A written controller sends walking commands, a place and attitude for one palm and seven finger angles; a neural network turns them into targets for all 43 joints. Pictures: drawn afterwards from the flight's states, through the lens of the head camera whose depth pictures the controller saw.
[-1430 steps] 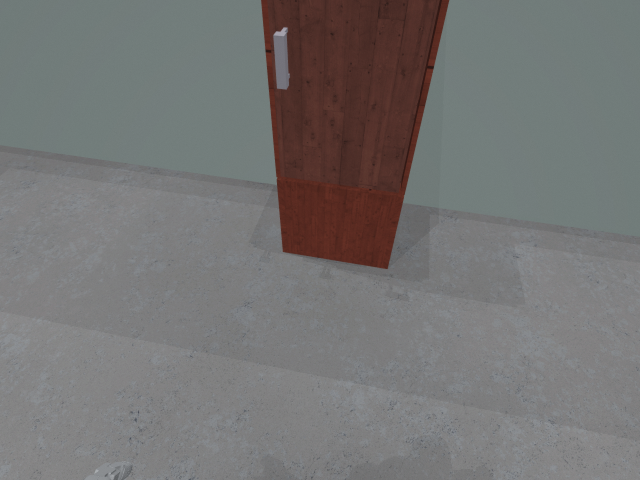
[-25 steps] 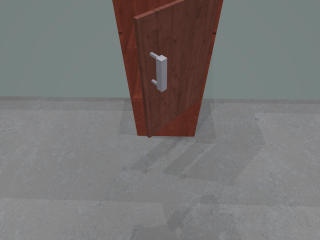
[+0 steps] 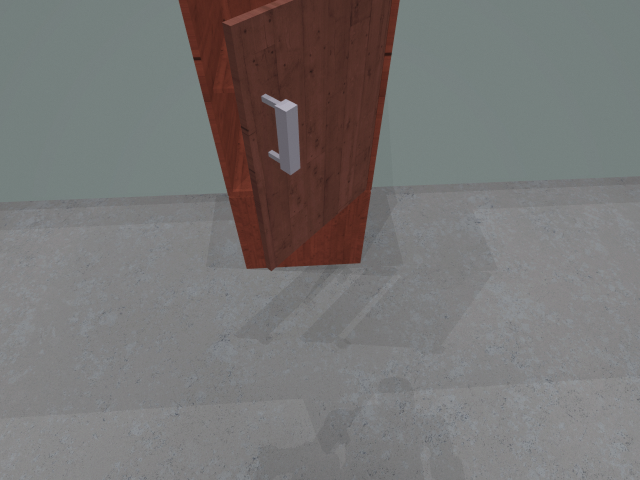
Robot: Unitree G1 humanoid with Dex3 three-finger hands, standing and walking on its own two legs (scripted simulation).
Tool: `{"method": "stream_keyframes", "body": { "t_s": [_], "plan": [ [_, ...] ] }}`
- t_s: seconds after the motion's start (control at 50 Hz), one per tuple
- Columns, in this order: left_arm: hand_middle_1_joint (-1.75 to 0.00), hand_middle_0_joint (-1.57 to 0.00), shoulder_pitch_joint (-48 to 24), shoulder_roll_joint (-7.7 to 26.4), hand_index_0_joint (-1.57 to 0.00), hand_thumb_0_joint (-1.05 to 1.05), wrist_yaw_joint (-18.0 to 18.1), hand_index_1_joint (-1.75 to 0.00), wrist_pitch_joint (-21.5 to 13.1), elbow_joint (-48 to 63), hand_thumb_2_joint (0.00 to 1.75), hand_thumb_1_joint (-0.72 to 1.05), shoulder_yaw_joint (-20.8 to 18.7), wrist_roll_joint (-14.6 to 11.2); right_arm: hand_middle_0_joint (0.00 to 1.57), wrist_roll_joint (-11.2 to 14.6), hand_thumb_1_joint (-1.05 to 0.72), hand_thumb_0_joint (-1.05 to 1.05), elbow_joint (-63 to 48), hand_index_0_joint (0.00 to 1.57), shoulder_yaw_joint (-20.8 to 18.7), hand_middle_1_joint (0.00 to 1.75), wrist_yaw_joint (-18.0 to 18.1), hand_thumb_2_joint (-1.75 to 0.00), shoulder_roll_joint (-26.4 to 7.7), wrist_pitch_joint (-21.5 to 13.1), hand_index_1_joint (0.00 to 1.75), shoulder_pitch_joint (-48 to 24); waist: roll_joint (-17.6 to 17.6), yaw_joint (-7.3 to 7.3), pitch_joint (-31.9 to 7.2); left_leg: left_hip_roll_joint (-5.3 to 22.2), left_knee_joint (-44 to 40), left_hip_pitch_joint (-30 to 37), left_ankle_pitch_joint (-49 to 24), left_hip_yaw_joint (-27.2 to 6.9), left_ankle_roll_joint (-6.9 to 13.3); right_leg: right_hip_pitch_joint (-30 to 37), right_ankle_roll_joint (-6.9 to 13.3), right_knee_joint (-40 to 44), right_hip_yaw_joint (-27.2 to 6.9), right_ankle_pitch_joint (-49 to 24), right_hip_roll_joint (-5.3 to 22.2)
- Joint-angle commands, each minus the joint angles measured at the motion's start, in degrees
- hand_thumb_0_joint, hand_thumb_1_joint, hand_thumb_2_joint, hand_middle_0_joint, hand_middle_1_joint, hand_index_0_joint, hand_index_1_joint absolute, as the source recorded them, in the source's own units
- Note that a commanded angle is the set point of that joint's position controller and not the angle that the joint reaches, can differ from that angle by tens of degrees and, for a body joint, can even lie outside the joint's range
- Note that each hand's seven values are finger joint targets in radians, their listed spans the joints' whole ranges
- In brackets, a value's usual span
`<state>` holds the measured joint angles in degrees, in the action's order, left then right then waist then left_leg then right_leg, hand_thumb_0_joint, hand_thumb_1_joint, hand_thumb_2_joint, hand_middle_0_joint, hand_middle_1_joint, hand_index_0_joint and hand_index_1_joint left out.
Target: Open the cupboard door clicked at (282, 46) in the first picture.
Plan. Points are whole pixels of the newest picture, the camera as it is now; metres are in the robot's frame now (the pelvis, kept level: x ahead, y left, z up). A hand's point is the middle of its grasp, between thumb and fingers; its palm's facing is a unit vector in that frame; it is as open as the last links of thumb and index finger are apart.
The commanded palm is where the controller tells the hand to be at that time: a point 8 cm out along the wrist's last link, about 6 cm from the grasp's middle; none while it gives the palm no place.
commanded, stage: walk to a spot facing it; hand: left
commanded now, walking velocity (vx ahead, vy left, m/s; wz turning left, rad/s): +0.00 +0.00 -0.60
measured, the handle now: (279, 134) +0.64 +0.12 +0.06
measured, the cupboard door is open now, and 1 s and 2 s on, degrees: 45 45 45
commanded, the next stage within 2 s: none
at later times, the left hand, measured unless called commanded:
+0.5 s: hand out of the picture +0.08 +0.14 -0.16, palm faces -0.20 -0.94 -0.28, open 7.4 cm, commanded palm none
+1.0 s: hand (240, 433) +0.21 +0.14 -0.17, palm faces -0.48 -0.85 -0.22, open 7.4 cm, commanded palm none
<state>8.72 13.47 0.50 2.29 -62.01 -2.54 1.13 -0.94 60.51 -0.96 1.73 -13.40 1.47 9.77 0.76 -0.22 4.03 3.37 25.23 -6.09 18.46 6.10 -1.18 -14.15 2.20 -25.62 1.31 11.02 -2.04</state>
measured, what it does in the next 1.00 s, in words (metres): steps on the spot, turning right: left foot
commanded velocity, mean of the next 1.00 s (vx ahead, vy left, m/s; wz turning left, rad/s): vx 0.00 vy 0.00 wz -0.60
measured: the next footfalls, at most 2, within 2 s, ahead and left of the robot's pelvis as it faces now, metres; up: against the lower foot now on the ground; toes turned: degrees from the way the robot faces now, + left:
left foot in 0.76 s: +0.09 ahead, +0.09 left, +0.00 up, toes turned -25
right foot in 1.14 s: -0.02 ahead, -0.15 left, +0.00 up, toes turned -44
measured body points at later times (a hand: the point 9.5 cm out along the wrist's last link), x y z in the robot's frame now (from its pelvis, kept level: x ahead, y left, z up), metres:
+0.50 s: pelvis -0.01 -0.05 +0.00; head +0.05 -0.08 +0.45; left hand +0.09 +0.19 -0.14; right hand +0.03 -0.32 -0.15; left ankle +0.01 +0.12 -0.66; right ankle -0.01 -0.12 -0.74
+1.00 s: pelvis +0.02 -0.01 +0.00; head +0.09 -0.02 +0.45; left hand +0.23 +0.18 -0.15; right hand -0.06 -0.26 -0.13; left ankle +0.05 +0.11 -0.74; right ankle -0.06 -0.13 -0.67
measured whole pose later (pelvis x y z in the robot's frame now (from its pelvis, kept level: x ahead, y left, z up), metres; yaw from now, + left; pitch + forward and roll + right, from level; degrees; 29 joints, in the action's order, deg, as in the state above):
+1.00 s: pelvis +0.02 -0.01 +0.00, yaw -33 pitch +1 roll -3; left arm 8.8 16.3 -1.9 3.8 -52.0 -6.1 1.4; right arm -1.7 51.3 -1.0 2.2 -11.2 0.6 12.2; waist -1.1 -1.5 6.8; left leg 6.0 27.3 -10.5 17.7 5.8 -0.8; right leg -29.4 -3.4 -59.0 0.7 23.7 0.5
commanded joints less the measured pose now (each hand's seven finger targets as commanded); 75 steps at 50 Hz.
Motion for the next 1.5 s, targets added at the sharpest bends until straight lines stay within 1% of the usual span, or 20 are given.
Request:
{"method": "stream_keyframes", "body": {
  "t_s": [0.0,0.1,0.2,0.24,0.3,0.38,0.58,0.68,0.7,0.74,0.78,0.86,1.02,1.08,1.1,1.12,1.14,1.22,1.4,1.48],
  "plan": [
    [-0.3,-0.2,-0.9,8.3,-0.2,0.0,-0.2,-0.3,-0.2,6.6,0.9,0.9,-2.3,0.2,0.2,-0.4,-0.9,0.0,-3.6,0.2,-3.0,0.3,1.2,-0.9,-9.1,-0.2,0.3,5.4,2.2,1.68,-3.1,9.1,-3.9,-0.5,-7.1,-5.3,3.4,-4.2,0.4,-4.6,-6.7,-12.5,5.2],
    [-0.3,-0.2,-1.6,5.3,-0.2,0.0,-1.2,-0.3,0.8,10.1,0.9,0.9,-3.5,0.3,0.2,-1.1,-0.9,0.0,-5.6,0.2,-3.3,0.3,1.8,-0.9,-9.5,-1.3,0.3,4.0,8.9,0.2,-0.5,20.6,-7.4,0.4,-27.7,-9.5,12.1,-15.1,-2.4,-33.2,-3.4,18.3,3.4],
    [-0.3,-0.2,7.7,4.7,-0.2,0.0,-1.8,-0.3,-0.7,8.4,0.9,0.9,-3.9,0.1,0.2,-0.7,-0.9,0.0,-7.0,0.2,-4.3,0.3,1.2,-0.9,-10.6,-0.9,0.3,1.6,3.7,-3.88,-4.7,13.2,12.3,-2.7,-27.9,1.8,3.7,3.7,-1.4,-4.6,2.4,0.3,2.4],
    [-0.3,-0.2,14.1,14.7,-0.2,0.0,0.0,-0.3,-1.8,7.0,0.9,0.9,-5.8,0.2,0.2,0.7,-0.9,0.0,-10.9,0.2,-3.7,0.3,0.6,-0.9,-4.9,-0.3,0.3,-0.7,-21.7,-5.85,-6.2,-1.6,40.1,-23.1,19.0,1.1,-1.9,12.8,9.5,6.5,-31.4,-38.3,23.1],
    [-0.3,-0.2,5.9,10.8,-0.2,0.0,1.2,-0.3,-1.1,10.0,0.9,0.9,-5.1,0.2,0.2,0.4,-0.9,0.0,-9.9,0.2,-3.8,0.3,0.2,-0.9,-4.4,0.8,0.3,-2.0,-11.3,-2.12,-2.4,2.5,45.8,-26.0,10.8,-7.6,-1.6,3.9,10.8,7.7,-26.7,-10.5,18.0],
    [-0.3,-0.2,4.7,9.1,-0.2,0.0,1.2,-0.3,-2.0,11.0,0.9,0.9,-4.6,0.4,0.2,0.2,-0.9,0.0,-9.5,0.2,-3.7,0.3,-0.4,-0.9,-3.3,0.8,0.3,-1.0,-4.2,-0.29,-5.8,1.0,40.3,-22.5,4.2,-7.1,-2.5,3.6,8.4,6.6,-21.8,-13.0,13.8],
    [-0.3,-0.2,8.4,9.7,-0.2,0.0,0.8,-0.3,-1.6,11.1,0.9,0.9,-5.1,0.7,0.2,0.8,-0.9,0.0,-13.2,0.2,-3.7,0.3,0.3,-0.9,-3.7,-0.1,0.3,-7.0,-8.4,-2.56,-6.5,-1.8,25.9,-22.0,7.0,-8.1,-2.4,8.5,9.4,4.7,-28.0,-20.3,12.6],
    [-0.3,-0.2,4.4,10.0,-0.2,0.0,0.7,-0.3,-1.1,12.5,0.9,0.9,-5.2,0.4,0.2,1.3,-0.9,0.0,-12.3,0.2,-3.5,0.3,0.7,-0.9,-3.8,-0.9,0.3,-1.7,-8.1,0.29,-8.0,-3.3,7.4,-8.5,0.7,-8.3,-1.4,1.0,6.2,1.2,-28.9,-19.7,9.4],
    [-0.3,-0.2,2.4,9.5,-0.2,0.0,0.7,-0.3,-1.0,13.2,0.9,0.9,-5.0,0.0,0.2,1.3,-0.9,0.0,-11.4,0.2,-3.6,0.3,1.0,-0.9,-4.9,-1.4,0.3,2.0,-6.6,2.53,-9.4,-1.7,-0.6,0.0,-4.5,-8.5,-1.0,-4.0,3.7,-1.3,-26.5,-14.9,7.4],
    [-0.3,-0.2,3.0,4.6,-0.2,0.0,-0.5,-0.3,-0.9,15.1,0.9,0.9,-3.7,-0.9,0.2,-0.2,-0.9,0.0,-12.1,0.2,-5.0,0.3,1.4,-0.9,-13.9,-2.2,0.3,3.9,19.1,2.42,-8.9,22.6,-11.6,10.5,-13.4,-31.7,7.4,-22.0,-3.4,-21.5,-9.0,23.6,-4.6],
    [-0.3,-0.2,2.1,7.1,-0.2,0.0,-1.3,-0.3,-1.1,15.9,0.9,0.9,-4.2,0.1,0.2,-0.8,-0.9,0.0,-14.4,0.2,-3.9,0.3,1.9,-0.9,-11.8,-1.6,0.3,0.4,5.1,0.27,-4.7,24.4,-8.5,-0.7,-23.9,-25.7,12.8,-19.5,-5.2,-36.0,-5.7,21.1,1.1],
    [-0.3,-0.2,2.2,5.0,-0.2,0.0,-2.3,-0.3,-0.3,13.9,0.9,0.9,-3.9,0.0,0.2,-0.9,-0.9,0.0,-13.7,0.2,-2.8,0.3,1.7,-0.9,-8.1,-2.1,0.3,1.4,11.1,-0.6,-5.6,13.3,-2.5,3.4,-43.4,-8.2,7.8,-20.4,-6.1,-41.3,-2.3,15.1,1.9],
    [-0.3,-0.2,-4.0,3.6,-0.2,0.0,-3.2,-0.3,-0.4,15.4,0.9,0.9,-2.5,0.0,0.2,-1.1,-0.9,0.0,-11.0,0.2,-3.9,0.3,0.8,-0.9,-10.5,-1.8,0.3,7.9,13.0,2.56,-5.6,14.5,0.4,4.6,-39.9,-2.2,6.7,-11.6,-4.3,-19.2,4.4,12.8,2.1],
    [-0.3,-0.2,1.5,5.7,-0.2,0.0,-3.0,-0.3,-1.1,13.7,0.9,0.9,-2.9,0.0,0.2,-0.5,-0.9,0.0,-11.4,0.2,-4.3,0.3,0.3,-0.9,-11.5,-1.5,0.3,6.2,9.3,-0.84,-7.0,14.0,9.0,-1.4,-37.0,-0.1,3.6,2.5,-2.2,-4.4,5.1,2.7,1.0],
    [-0.3,-0.2,7.3,8.9,-0.2,0.0,-2.4,-0.3,-1.6,11.8,0.9,0.9,-3.7,0.2,0.2,0.2,-0.9,0.0,-12.2,0.2,-4.2,0.3,0.0,-0.9,-10.5,-1.5,0.3,5.1,2.7,-3.95,-10.3,11.8,18.7,-9.6,-28.8,3.3,0.5,15.0,0.1,0.4,-0.8,-12.4,6.1],
    [-0.3,-0.2,12.7,16.6,-0.2,0.0,-1.2,-0.3,-2.2,10.4,0.9,0.9,-5.5,0.7,0.2,0.8,-0.9,0.0,-15.3,0.2,-2.9,0.3,-0.3,-0.9,-4.7,-1.5,0.3,2.2,-18.9,-6.28,-12.0,1.4,35.9,-27.2,13.0,6.6,-3.1,24.8,7.4,2.9,-25.2,-38.6,23.2],
    [-0.3,-0.2,14.8,17.6,-0.2,0.0,-0.3,-0.3,-2.0,9.5,0.9,0.9,-5.5,-0.5,0.2,0.7,-0.9,0.0,-15.6,0.2,-2.9,0.3,0.5,-0.9,-6.7,-0.6,0.3,0.8,-17.8,-7.05,-12.8,1.2,42.7,-28.1,21.5,-4.1,-2.7,20.9,12.3,2.1,-26.9,-43.7,26.1],
    [-0.3,-0.2,2.0,10.6,-0.2,0.0,0.6,-0.3,-1.5,13.8,0.9,0.9,-3.9,0.0,0.2,-0.1,-0.9,0.0,-13.3,0.2,-3.3,0.3,-0.8,-0.9,-6.4,0.1,0.3,0.4,-11.7,-1.44,-4.0,3.6,41.8,-26.8,7.7,-5.5,-3.3,5.1,9.0,8.5,-20.0,-2.4,16.2],
    [-0.3,-0.2,4.0,11.5,-0.2,0.0,-1.1,-0.3,-3.2,13.0,0.9,0.9,-4.6,0.6,0.2,-0.2,-0.9,0.0,-14.2,0.2,-3.7,0.3,-2.2,-0.9,-4.3,-1.9,0.3,-0.5,-9.8,-1.32,-1.8,-0.7,19.7,-19.2,5.1,-3.2,-2.6,-0.2,9.5,12.9,-23.9,20.5,12.8],
    [-0.3,-0.2,0.3,8.7,-0.2,0.0,-1.5,-0.3,-3.2,13.8,0.9,0.9,-4.4,0.2,0.2,0.0,-0.9,0.0,-11.0,0.2,-3.8,0.3,-1.1,-0.9,-5.2,-3.6,0.3,9.7,-5.3,4.2,-3.0,-1.5,0.7,4.1,0.2,-2.7,-1.7,-14.4,5.4,4.1,-20.8,21.6,7.4]
  ]
}}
